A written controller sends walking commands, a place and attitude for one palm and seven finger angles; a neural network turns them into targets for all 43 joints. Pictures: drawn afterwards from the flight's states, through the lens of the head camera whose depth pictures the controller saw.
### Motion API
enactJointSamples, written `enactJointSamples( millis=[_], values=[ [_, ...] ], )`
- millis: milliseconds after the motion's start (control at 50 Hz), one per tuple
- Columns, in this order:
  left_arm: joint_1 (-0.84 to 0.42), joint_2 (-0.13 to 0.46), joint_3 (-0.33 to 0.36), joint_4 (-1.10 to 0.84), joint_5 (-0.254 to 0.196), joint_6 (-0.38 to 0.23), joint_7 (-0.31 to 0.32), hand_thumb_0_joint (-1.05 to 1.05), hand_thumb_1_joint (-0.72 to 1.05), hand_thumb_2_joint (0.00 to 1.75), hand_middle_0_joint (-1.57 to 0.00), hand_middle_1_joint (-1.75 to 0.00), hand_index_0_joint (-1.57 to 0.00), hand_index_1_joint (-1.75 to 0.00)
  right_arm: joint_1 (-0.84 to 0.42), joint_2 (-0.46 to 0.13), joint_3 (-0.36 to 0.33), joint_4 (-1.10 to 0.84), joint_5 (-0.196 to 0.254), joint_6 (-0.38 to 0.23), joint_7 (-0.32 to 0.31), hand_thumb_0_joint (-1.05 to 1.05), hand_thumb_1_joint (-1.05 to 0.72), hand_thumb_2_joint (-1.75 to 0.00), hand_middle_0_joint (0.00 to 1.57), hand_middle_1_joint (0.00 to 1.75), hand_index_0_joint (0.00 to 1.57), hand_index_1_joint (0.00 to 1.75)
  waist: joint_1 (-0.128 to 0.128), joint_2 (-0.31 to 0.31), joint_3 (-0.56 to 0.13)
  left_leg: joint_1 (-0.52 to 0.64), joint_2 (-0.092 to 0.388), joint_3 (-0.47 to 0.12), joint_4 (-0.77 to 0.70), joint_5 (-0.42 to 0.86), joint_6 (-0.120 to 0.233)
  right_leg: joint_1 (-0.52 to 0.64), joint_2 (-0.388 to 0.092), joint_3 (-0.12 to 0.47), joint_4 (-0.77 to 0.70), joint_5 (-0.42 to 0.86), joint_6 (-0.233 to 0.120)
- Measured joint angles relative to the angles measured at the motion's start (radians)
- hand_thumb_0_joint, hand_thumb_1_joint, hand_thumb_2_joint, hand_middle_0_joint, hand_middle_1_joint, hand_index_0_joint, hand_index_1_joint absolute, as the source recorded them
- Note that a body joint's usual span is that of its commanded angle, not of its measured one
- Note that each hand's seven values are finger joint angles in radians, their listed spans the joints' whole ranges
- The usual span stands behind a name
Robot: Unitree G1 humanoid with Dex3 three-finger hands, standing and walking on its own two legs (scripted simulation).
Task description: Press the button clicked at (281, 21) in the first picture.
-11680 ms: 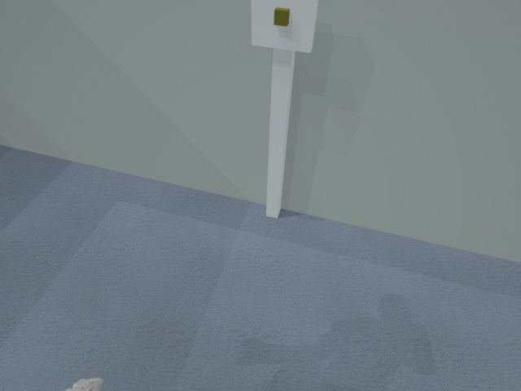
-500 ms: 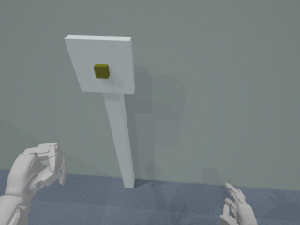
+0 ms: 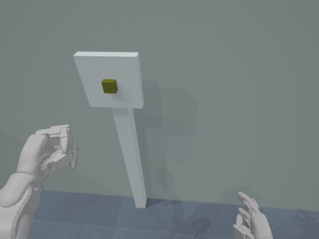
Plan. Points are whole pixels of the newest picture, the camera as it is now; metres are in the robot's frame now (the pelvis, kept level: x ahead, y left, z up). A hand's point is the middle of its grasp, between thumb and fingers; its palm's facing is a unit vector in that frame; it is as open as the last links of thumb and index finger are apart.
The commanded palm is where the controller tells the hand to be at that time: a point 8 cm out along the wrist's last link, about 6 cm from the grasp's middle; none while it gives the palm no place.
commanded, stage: raise the hand and make a fist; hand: left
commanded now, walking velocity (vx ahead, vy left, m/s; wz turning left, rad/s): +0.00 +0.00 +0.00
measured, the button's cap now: (110, 85) +0.49 +0.20 +0.17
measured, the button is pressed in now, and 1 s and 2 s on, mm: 0 0 0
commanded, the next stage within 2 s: aim a knuckle at the button in 0.26 s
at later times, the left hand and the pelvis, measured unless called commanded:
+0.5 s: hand (78, 154) +0.24 +0.20 +0.15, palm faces +0.05 -1.00 -0.07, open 3.1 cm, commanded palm +0.22 +0.25 +0.16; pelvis +0.00 -0.01 +0.00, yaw +0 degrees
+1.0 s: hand (96, 133) +0.31 +0.19 +0.15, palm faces +0.03 -1.00 -0.03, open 3.1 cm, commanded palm +0.29 +0.24 +0.15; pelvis +0.00 +0.00 +0.00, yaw -1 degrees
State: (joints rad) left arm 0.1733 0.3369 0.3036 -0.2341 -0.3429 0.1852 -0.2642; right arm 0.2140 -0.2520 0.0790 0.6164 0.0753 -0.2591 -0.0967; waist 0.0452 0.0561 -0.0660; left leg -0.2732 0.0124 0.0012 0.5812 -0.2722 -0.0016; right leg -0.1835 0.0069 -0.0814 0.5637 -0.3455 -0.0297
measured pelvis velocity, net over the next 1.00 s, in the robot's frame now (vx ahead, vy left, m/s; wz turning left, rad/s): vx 0.00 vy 0.00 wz -0.02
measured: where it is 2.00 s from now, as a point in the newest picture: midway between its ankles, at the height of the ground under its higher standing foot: outside the picture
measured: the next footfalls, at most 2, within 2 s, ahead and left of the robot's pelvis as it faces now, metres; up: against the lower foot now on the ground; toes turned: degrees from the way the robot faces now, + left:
none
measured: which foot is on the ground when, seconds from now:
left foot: down 0.00-1.00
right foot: down 0.00-1.00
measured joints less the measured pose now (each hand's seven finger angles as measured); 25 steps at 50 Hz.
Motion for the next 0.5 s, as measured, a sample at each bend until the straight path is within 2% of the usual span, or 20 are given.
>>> enactJointSamples(
  millis=[80, 240, 500],
  values=[
    [0.019, -0.011, -0.009, -0.007, 0.011, 0.019, 0.009, 0.01, 0.9, 0.9, -1.3, -1.5, -1.3, -1.5, -0.003, -0.003, -0.005, -0.011, -0.001, 0.01, 0.001, 0.02, -0.9, -0.9, 0.2, 0.3, 0.21, 0.3, 0.0, -0.001, 0.005, 0.007, 0.004, 0.0, -0.004, 0.001, -0.003, 0.006, 0.004, 0.001, -0.004, 0.001, -0.004],
    [0.028, -0.019, -0.016, -0.019, 0.02, -0.02, 0.018, 0.01, 0.9, 0.9, -1.3, -1.5, -1.3, -1.5, 0.001, -0.004, -0.009, -0.003, -0.005, 0.01, -0.003, 0.02, -0.9, -0.9, 0.2, 0.3, 0.21, 0.3, 0.004, -0.006, 0.015, 0.017, 0.008, -0.005, -0.008, 0.001, -0.01, 0.017, 0.009, -0.004, -0.007, 0.0, -0.009],
    [-0.024, -0.017, -0.02, 0.05, 0.02, -0.022, 0.015, 0.01, 0.9, 0.9, -1.3, -1.5, -1.3, -1.5, 0.004, -0.002, -0.008, 0.013, -0.001, 0.012, -0.012, 0.02, -0.9, -0.9, 0.2, 0.3, 0.21, 0.3, -0.001, 0.001, 0.021, 0.014, 0.009, -0.006, -0.009, 0.003, -0.011, 0.013, 0.01, -0.004, -0.007, 0.001, -0.011]
  ],
)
